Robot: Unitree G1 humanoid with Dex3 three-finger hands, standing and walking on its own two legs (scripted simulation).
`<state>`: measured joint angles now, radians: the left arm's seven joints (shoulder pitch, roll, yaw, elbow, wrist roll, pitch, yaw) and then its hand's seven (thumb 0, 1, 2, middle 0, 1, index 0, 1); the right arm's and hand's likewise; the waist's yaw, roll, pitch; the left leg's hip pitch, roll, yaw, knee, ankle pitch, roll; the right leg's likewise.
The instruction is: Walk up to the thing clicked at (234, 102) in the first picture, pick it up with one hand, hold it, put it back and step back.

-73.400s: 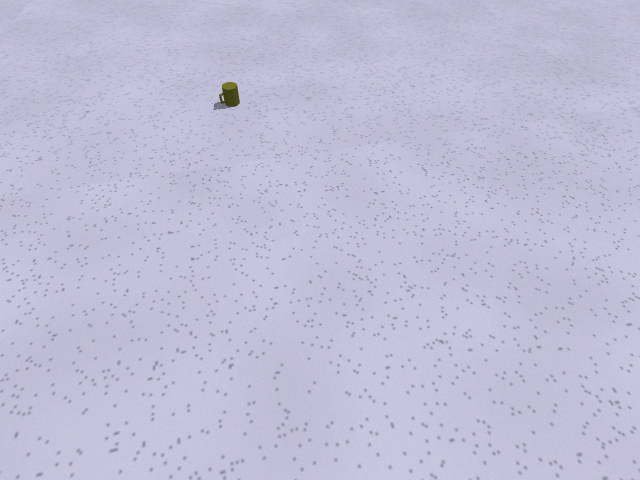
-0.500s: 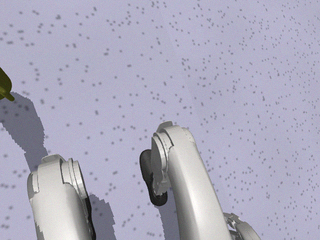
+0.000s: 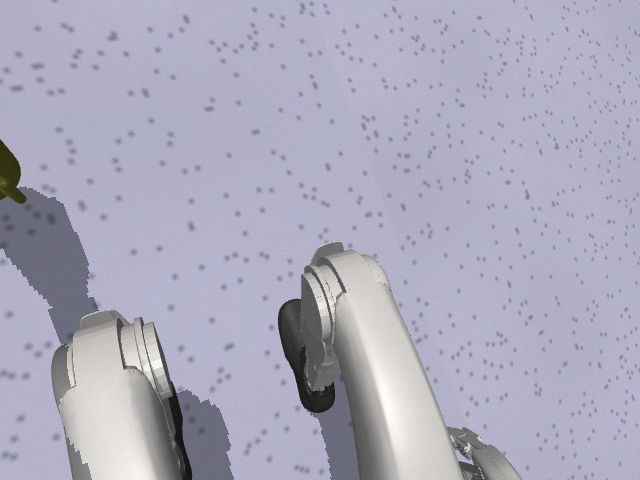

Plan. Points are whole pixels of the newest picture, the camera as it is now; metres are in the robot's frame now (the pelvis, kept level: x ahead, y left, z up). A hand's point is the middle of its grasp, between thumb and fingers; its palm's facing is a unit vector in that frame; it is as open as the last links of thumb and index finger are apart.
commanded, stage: crouch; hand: left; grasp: from above
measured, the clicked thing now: out of the picture +0.52 +0.27 -0.23
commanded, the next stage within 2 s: open in 1.58 s
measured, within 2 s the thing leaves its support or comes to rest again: neither
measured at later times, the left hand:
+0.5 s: hand out of the picture +0.53 +0.28 -0.16, palm faces -0.48 -0.09 -0.87, open 10.8 cm
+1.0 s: hand out of the picture +0.53 +0.28 -0.17, palm faces -0.49 -0.09 -0.87, open 10.8 cm
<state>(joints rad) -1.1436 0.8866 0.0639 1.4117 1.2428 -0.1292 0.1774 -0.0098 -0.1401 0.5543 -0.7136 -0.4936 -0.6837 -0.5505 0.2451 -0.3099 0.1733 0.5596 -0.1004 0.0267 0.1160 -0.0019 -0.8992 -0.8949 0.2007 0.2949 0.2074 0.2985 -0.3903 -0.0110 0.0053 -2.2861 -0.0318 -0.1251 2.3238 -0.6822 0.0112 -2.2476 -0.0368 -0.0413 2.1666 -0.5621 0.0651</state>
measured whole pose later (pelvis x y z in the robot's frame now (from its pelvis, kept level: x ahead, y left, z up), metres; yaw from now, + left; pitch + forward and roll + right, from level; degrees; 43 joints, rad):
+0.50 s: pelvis +0.00 +0.00 +0.00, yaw +0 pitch +37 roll -10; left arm -1.15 0.89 0.06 1.41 1.24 -0.12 0.17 -0.01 -0.15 0.56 -0.72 -0.49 -0.69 -0.54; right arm 0.23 -0.31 0.17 0.56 -0.10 0.02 0.11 0.00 -0.90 -0.89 0.20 0.29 0.21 0.30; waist -0.39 -0.01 0.00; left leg -2.28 -0.03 -0.12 2.32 -0.68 0.02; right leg -2.24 -0.04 -0.04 2.16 -0.56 0.06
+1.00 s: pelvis +0.00 +0.00 +0.00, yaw +0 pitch +37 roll -10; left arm -1.13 0.88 0.06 1.38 1.24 -0.12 0.17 -0.01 -0.14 0.56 -0.72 -0.49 -0.69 -0.54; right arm 0.24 -0.30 0.17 0.56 -0.10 0.03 0.11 0.00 -0.90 -0.89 0.20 0.30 0.21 0.30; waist -0.39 -0.01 0.00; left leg -2.29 -0.03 -0.12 2.31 -0.68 0.02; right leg -2.24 -0.04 -0.04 2.15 -0.57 0.06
